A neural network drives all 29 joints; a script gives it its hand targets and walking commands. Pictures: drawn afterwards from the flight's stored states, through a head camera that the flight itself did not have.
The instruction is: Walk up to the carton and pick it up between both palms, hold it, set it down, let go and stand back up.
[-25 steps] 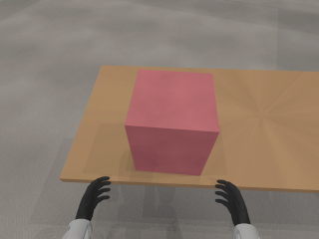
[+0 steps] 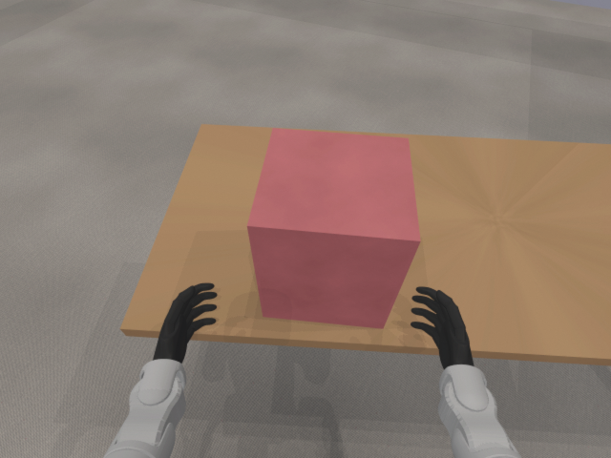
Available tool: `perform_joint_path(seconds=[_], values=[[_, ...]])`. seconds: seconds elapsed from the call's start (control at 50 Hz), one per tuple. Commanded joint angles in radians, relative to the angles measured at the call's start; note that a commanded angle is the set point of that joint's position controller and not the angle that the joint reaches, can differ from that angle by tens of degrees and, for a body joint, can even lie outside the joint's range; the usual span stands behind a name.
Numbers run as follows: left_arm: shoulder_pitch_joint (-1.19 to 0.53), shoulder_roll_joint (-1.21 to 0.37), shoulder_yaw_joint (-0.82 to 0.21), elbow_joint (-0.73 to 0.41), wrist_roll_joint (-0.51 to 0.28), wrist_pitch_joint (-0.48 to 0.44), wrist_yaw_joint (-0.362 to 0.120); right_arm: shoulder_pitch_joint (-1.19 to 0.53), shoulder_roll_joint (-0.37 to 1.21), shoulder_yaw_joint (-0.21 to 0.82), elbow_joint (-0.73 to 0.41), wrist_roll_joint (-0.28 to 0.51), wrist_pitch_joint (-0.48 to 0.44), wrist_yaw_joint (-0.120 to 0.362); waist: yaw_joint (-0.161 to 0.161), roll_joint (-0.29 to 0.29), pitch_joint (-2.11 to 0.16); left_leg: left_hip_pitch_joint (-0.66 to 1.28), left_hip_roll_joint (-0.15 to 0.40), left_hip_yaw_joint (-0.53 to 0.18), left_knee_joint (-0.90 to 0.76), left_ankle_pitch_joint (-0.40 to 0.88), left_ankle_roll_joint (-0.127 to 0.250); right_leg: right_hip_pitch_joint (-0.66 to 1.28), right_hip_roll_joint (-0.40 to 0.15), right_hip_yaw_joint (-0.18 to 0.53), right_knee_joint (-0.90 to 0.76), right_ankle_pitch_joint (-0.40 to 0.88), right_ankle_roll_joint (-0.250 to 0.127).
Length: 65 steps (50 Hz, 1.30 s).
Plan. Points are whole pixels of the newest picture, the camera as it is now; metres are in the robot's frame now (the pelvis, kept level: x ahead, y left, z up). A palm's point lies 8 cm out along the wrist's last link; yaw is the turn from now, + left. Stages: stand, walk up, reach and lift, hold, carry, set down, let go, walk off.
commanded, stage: reach and lift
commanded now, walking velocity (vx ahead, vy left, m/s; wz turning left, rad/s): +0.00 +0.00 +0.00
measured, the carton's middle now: (330, 233) +0.46 -0.01 +0.00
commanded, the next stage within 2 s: none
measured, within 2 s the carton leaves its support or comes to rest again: neither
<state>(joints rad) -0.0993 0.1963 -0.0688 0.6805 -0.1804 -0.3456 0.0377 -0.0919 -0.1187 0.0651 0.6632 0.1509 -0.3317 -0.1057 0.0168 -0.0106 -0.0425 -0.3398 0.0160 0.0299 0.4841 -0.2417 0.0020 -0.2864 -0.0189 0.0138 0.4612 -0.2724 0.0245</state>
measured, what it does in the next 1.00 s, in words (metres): stands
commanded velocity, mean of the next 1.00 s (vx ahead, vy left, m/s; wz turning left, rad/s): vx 0.00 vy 0.00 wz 0.00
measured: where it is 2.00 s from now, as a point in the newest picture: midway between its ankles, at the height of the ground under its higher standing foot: outside the picture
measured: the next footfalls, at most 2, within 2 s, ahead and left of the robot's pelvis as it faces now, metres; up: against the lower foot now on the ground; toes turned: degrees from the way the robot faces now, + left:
none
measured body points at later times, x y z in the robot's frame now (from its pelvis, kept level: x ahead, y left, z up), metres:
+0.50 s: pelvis -0.02 +0.00 +0.00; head +0.02 +0.00 +0.45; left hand +0.34 +0.21 +0.02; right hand +0.34 -0.17 +0.02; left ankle +0.00 +0.12 -0.74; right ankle -0.03 -0.14 -0.74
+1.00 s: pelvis -0.01 -0.01 +0.01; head +0.02 -0.01 +0.46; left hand +0.38 +0.19 +0.07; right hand +0.38 -0.19 +0.07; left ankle +0.00 +0.12 -0.74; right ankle -0.03 -0.14 -0.74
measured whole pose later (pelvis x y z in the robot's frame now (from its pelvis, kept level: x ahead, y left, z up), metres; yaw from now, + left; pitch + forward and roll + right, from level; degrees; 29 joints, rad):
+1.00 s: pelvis -0.01 -0.01 +0.01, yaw +0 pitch +6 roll +0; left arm -0.51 0.22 0.01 0.72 -0.19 0.10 0.06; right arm -0.50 -0.17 -0.01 0.66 0.17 0.13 -0.14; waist 0.01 0.01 -0.08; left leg -0.26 0.02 0.03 0.28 -0.12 -0.01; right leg -0.21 -0.01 0.01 0.27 -0.16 0.01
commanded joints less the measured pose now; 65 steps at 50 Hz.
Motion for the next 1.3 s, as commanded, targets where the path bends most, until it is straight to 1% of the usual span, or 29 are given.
perform_joint_path(seconds=[0.0, 0.06, 0.1, 0.12, 0.14, 0.16, 0.24, 0.32, 0.34, 0.36, 0.44, 0.5, 0.6, 0.64, 0.7, 0.76, 0.8, 0.82, 0.86, 0.92, 0.94, 1.0, 1.02, 1.08, 1.14, 1.16, 1.2, 1.24, 1.28], values=[[-0.269, 0.105, 0.041, -0.155, -0.006, -0.006, 0.002, -0.251, -0.078, -0.025, -0.14, 0.008, -0.009, -0.012, -0.005, 0.049, -0.286, 0.228, -0.04, -0.033, -0.031, 0.345, -0.011, 0.005, 0.06, 0.013, -0.051, 0.29, -0.027], [-0.325, 0.108, 0.048, -0.169, 0.0, 0.018, 0.006, -0.317, -0.098, -0.038, -0.15, 0.015, 0.018, -0.014, 0.007, 0.063, -0.315, 0.229, -0.037, -0.035, -0.039, 0.323, -0.014, 0.017, 0.062, 0.013, -0.058, 0.274, -0.034], [-0.36, 0.124, 0.065, -0.137, -0.007, 0.03, 0.004, -0.349, -0.092, -0.021, -0.14, 0.017, 0.032, -0.019, 0.009, 0.031, -0.311, 0.218, -0.04, -0.029, -0.042, 0.29, -0.002, 0.023, 0.06, 0.01, -0.059, 0.263, -0.025], [-0.375, 0.125, 0.076, -0.111, -0.011, 0.036, 0.0, -0.382, -0.104, -0.034, -0.15, 0.013, 0.04, -0.021, -0.002, 0.015, -0.319, 0.21, -0.034, -0.039, -0.051, 0.273, -0.005, 0.023, 0.063, 0.006, -0.057, 0.255, -0.025], [-0.389, 0.117, 0.07, -0.108, -0.011, 0.044, -0.002, -0.406, -0.106, -0.032, -0.134, 0.009, 0.047, -0.023, 0.013, 0.019, -0.319, 0.212, -0.037, -0.034, -0.053, 0.247, -0.004, 0.006, 0.061, 0.006, -0.062, 0.236, -0.027], [-0.405, 0.126, 0.076, -0.092, -0.005, 0.05, -0.002, -0.416, -0.106, -0.035, -0.127, 0.006, 0.055, -0.027, 0.007, 0.011, -0.331, 0.214, -0.039, -0.031, -0.056, 0.222, -0.002, -0.001, 0.06, 0.006, -0.068, 0.218, -0.023], [-0.477, 0.13, 0.078, -0.096, -0.016, 0.072, -0.005, -0.475, -0.094, -0.026, -0.115, 0.03, 0.088, -0.032, 0.017, 0.045, -0.367, 0.237, -0.037, -0.026, -0.059, 0.269, -0.004, 0.022, 0.057, 0.008, -0.074, 0.247, -0.028], [-0.537, 0.139, 0.08, -0.07, -0.032, 0.098, -0.011, -0.553, -0.113, -0.034, -0.125, 0.034, 0.113, -0.03, 0.015, 0.012, -0.395, 0.245, -0.04, -0.027, -0.068, 0.286, -0.003, 0.026, 0.066, 0.006, -0.08, 0.268, -0.021], [-0.567, 0.141, 0.079, -0.077, -0.037, 0.105, -0.012, -0.565, -0.122, -0.041, -0.117, 0.037, 0.12, -0.033, 0.006, 0.028, -0.391, 0.24, -0.038, -0.028, -0.07, 0.275, -0.002, 0.027, 0.063, 0.001, -0.081, 0.254, -0.02], [-0.574, 0.148, 0.09, -0.077, -0.029, 0.112, -0.011, -0.588, -0.123, -0.042, -0.136, 0.035, 0.124, -0.036, 0.013, 0.025, -0.407, 0.241, -0.04, -0.024, -0.074, 0.27, 0.001, 0.029, 0.065, 0.005, -0.083, 0.25, -0.022], [-0.631, 0.158, 0.088, -0.085, -0.025, 0.132, -0.004, -0.615, -0.124, -0.064, -0.083, 0.032, 0.16, -0.04, 0.001, 0.051, -0.45, 0.277, -0.04, -0.02, -0.073, 0.332, -0.004, 0.023, 0.065, -0.004, -0.093, 0.283, -0.018], [-0.646, 0.159, 0.081, -0.065, -0.034, 0.155, 0.0, -0.656, -0.13, -0.053, -0.083, 0.046, 0.181, -0.037, 0.009, 0.052, -0.46, 0.287, -0.038, -0.021, -0.076, 0.37, -0.007, 0.034, 0.066, -0.002, -0.101, 0.315, -0.017], [-0.68, 0.157, 0.084, -0.054, -0.04, 0.196, 0.002, -0.689, -0.148, -0.073, -0.086, 0.031, 0.219, -0.032, -0.004, 0.024, -0.488, 0.324, -0.04, -0.028, -0.091, 0.482, -0.015, 0.073, 0.074, 0.0, -0.118, 0.404, -0.011], [-0.691, 0.168, 0.078, -0.08, -0.043, 0.216, 0.004, -0.677, -0.153, -0.076, -0.076, 0.035, 0.239, -0.03, -0.003, 0.052, -0.506, 0.35, -0.041, -0.026, -0.094, 0.521, -0.02, 0.086, 0.079, -0.005, -0.125, 0.418, -0.011], [-0.691, 0.163, 0.085, -0.079, -0.035, 0.249, 0.01, -0.706, -0.148, -0.067, -0.111, 0.042, 0.269, -0.024, 0.004, 0.062, -0.514, 0.37, -0.038, -0.023, -0.095, 0.586, -0.021, 0.116, 0.074, 0.007, -0.136, 0.46, -0.013], [-0.718, 0.164, 0.092, -0.095, -0.039, 0.285, 0.015, -0.736, -0.161, -0.073, -0.158, 0.035, 0.303, -0.026, -0.002, 0.006, -0.506, 0.358, -0.038, -0.033, -0.115, 0.581, -0.017, 0.165, 0.076, 0.007, -0.143, 0.487, -0.011], [-0.729, 0.163, 0.103, -0.113, -0.029, 0.307, 0.016, -0.731, -0.164, -0.084, -0.166, 0.019, 0.328, -0.029, -0.007, 0.018, -0.526, 0.36, -0.044, -0.027, -0.129, 0.599, -0.017, 0.188, 0.068, 0.006, -0.15, 0.534, -0.005], [-0.738, 0.159, 0.105, -0.118, -0.024, 0.321, 0.014, -0.749, -0.16, -0.091, -0.181, 0.016, 0.341, -0.032, -0.012, 0.044, -0.547, 0.38, -0.044, -0.021, -0.127, 0.615, -0.016, 0.186, 0.07, 0.005, -0.152, 0.544, -0.003], [-0.768, 0.167, 0.109, -0.161, -0.015, 0.351, 0.018, -0.763, -0.149, -0.098, -0.204, 0.017, 0.375, -0.031, -0.014, 0.042, -0.546, 0.398, -0.045, -0.023, -0.131, 0.63, -0.017, 0.18, 0.075, 0.003, -0.158, 0.55, -0.01], [-0.811, 0.167, 0.119, -0.182, -0.001, 0.4, 0.027, -0.792, -0.147, -0.11, -0.216, 0.014, 0.423, -0.031, 0.0, 0.042, -0.541, 0.381, -0.05, -0.013, -0.142, 0.615, -0.02, 0.207, 0.069, 0.0, -0.165, 0.557, -0.012], [-0.823, 0.168, 0.126, -0.177, 0.006, 0.414, 0.029, -0.803, -0.145, -0.11, -0.214, 0.013, 0.437, -0.031, 0.0, 0.046, -0.54, 0.369, -0.05, -0.013, -0.145, 0.595, -0.022, 0.209, 0.066, 0.001, -0.169, 0.544, -0.012], [-0.866, 0.167, 0.142, -0.169, 0.012, 0.456, 0.034, -0.856, -0.137, -0.117, -0.227, 0.01, 0.477, -0.037, -0.004, 0.009, -0.527, 0.34, -0.05, -0.019, -0.153, 0.549, -0.011, 0.209, 0.066, 0.002, -0.162, 0.526, -0.011], [-0.896, 0.176, 0.145, -0.16, 0.006, 0.468, 0.036, -0.889, -0.145, -0.123, -0.219, 0.006, 0.489, -0.042, -0.006, 0.018, -0.52, 0.329, -0.054, -0.013, -0.157, 0.523, -0.008, 0.217, 0.063, 0.004, -0.165, 0.511, -0.01], [-0.971, 0.184, 0.162, -0.111, 0.014, 0.499, 0.038, -0.953, -0.132, -0.14, -0.174, -0.006, 0.52, -0.051, -0.014, 0.023, -0.49, 0.286, -0.056, -0.012, -0.168, 0.422, -0.002, 0.186, 0.055, 0.001, -0.166, 0.446, -0.01], [-1.054, 0.195, 0.179, -0.04, 0.016, 0.514, 0.039, -1.029, -0.138, -0.154, -0.134, -0.019, 0.538, -0.059, -0.015, -0.017, -0.494, 0.238, -0.056, -0.018, -0.177, 0.343, 0.007, 0.166, 0.05, -0.002, -0.159, 0.396, -0.001], [-1.068, 0.193, 0.18, -0.014, 0.016, 0.518, 0.037, -1.054, -0.126, -0.143, -0.118, -0.01, 0.543, -0.063, -0.007, -0.008, -0.494, 0.228, -0.061, -0.014, -0.179, 0.331, 0.007, 0.157, 0.045, 0.001, -0.156, 0.393, -0.002], [-1.121, 0.201, 0.173, 0.023, 0.004, 0.522, 0.035, -1.104, -0.128, -0.132, -0.09, 0.004, 0.548, -0.069, -0.012, -0.014, -0.534, 0.211, -0.062, -0.016, -0.177, 0.292, 0.009, 0.165, 0.044, 0.003, -0.153, 0.353, 0.002], [-1.181, 0.204, 0.16, 0.054, -0.012, 0.523, 0.035, -1.17, -0.134, -0.124, -0.068, 0.022, 0.549, -0.076, -0.007, 0.01, -0.546, 0.192, -0.069, -0.004, -0.173, 0.295, 0.01, 0.151, 0.042, 0.006, -0.142, 0.357, 0.004], [-1.227, 0.236, 0.162, 0.081, -0.02, 0.525, 0.04, -1.215, -0.155, -0.113, -0.047, 0.036, 0.552, -0.084, -0.006, -0.008, -0.589, 0.191, -0.066, -0.01, -0.168, 0.318, 0.008, 0.151, 0.046, 0.0, -0.131, 0.375, 0.01]])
